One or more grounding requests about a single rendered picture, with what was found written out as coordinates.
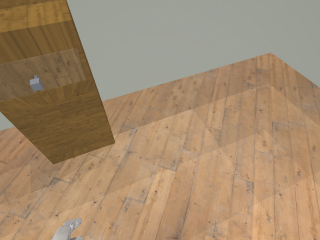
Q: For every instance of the drawer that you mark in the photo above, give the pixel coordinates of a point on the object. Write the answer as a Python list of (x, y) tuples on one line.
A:
[(54, 70)]

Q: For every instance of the left robot hand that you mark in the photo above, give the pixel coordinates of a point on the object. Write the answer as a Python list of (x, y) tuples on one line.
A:
[(64, 232)]

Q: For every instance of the cabinet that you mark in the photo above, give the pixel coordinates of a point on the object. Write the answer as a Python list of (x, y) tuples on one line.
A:
[(66, 121)]

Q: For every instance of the handle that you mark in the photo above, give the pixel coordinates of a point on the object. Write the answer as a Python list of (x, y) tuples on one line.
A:
[(36, 83)]

